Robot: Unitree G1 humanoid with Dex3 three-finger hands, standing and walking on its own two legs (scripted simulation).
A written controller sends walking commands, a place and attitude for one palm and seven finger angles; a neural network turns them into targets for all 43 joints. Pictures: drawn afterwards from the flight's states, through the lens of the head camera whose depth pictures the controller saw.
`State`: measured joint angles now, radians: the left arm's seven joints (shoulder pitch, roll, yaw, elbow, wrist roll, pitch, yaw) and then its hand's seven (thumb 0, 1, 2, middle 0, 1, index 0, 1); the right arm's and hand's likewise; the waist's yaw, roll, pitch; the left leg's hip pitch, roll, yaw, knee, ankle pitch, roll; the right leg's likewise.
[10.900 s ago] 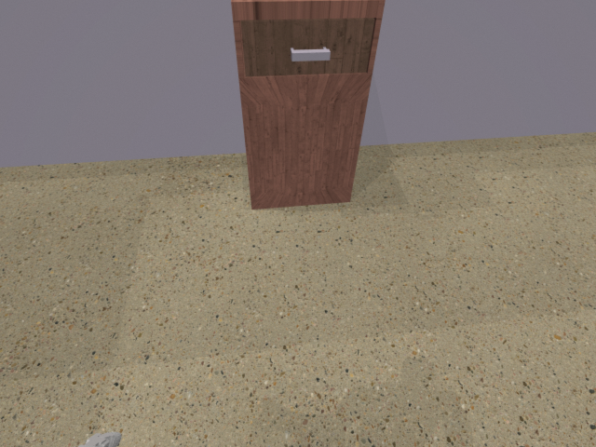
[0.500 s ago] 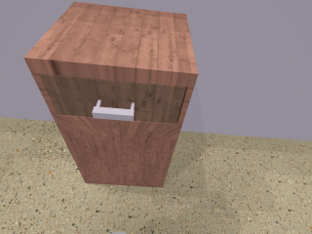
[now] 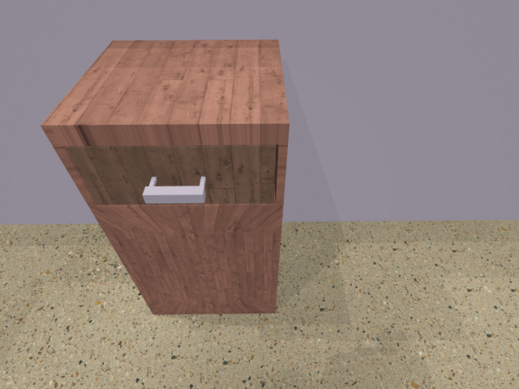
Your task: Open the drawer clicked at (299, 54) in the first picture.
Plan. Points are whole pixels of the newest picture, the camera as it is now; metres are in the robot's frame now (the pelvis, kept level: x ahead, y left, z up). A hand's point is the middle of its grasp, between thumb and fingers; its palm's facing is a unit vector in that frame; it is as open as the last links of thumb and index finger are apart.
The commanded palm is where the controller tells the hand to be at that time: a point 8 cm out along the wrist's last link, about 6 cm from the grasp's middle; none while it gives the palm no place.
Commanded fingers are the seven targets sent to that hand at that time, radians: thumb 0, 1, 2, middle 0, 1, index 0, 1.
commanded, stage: come to a stop and stand still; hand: left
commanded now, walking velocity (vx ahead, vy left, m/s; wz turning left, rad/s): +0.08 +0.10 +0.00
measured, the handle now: (176, 187) +0.53 +0.22 -0.02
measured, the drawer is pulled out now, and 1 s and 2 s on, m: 0.00 0.00 0.00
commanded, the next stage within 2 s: look again from close up in 0.60 s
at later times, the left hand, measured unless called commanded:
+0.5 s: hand out of the picture +0.00 +0.19 -0.18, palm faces +0.04 -0.99 -0.15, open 7.4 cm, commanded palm none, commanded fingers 0.00 0.90 0.90 -0.20 -0.30 -0.20 -0.30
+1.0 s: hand out of the picture +0.02 +0.20 -0.19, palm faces +0.03 -0.98 -0.21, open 7.4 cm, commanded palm none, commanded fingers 0.00 0.90 0.90 -0.20 -0.30 -0.20 -0.30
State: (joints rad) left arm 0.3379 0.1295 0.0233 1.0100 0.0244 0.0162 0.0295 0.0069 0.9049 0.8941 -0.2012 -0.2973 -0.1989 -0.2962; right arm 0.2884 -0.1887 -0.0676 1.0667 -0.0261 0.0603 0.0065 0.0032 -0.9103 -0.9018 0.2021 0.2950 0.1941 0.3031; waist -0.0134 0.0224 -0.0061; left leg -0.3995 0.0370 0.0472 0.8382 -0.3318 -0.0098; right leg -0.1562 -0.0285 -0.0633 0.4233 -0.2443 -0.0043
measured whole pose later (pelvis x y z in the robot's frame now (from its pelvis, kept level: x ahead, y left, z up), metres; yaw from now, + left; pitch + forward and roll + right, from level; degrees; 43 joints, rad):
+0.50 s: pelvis +0.02 +0.04 +0.00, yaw +0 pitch -1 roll +0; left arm 0.32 0.11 0.00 1.13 0.02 0.00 0.04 0.01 0.91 0.89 -0.20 -0.30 -0.20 -0.30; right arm 0.30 -0.10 -0.01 1.15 -0.01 -0.01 -0.04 0.02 -0.93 -0.90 0.20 0.30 0.20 0.30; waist 0.00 -0.01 0.02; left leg -0.13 -0.01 0.11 0.45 -0.30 0.04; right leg -0.15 -0.07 -0.07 0.45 -0.28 0.04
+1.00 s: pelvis +0.01 +0.02 -0.01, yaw +0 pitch -2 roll -1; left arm 0.33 0.17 0.00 1.04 0.02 -0.01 0.05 0.01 0.91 0.89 -0.20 -0.30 -0.20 -0.30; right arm 0.29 -0.17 -0.02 1.04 -0.02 0.00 -0.04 0.00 -0.91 -0.90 0.20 0.30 0.19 0.30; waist -0.01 0.00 0.00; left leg -0.20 0.02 0.08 0.59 -0.36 0.03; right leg -0.20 -0.05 -0.09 0.56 -0.33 0.02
